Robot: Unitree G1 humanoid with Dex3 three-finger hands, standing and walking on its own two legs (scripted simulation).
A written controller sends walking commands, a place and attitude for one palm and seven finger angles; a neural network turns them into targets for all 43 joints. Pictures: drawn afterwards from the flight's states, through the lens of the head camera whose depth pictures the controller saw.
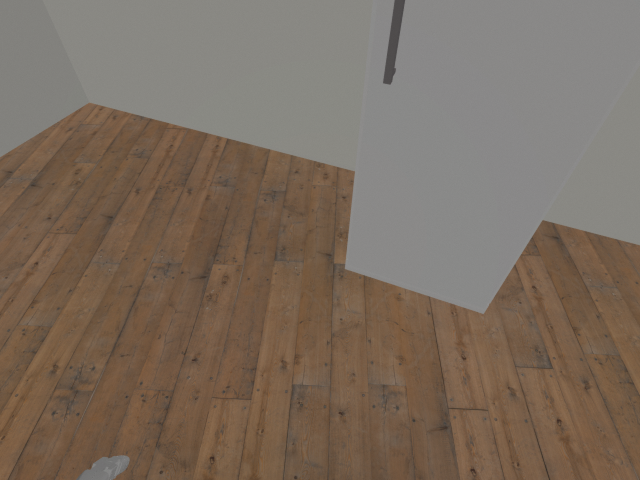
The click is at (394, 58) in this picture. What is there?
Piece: fridge door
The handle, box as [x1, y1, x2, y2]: [383, 0, 404, 84]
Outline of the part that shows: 404,0 395,0 383,79 384,83 389,84 391,82 392,76 395,71 395,68 393,67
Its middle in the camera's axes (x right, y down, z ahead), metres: +0.16 -0.50 +0.73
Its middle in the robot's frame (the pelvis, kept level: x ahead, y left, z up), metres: +0.92 -0.11 +0.28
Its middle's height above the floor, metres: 1.05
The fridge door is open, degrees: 0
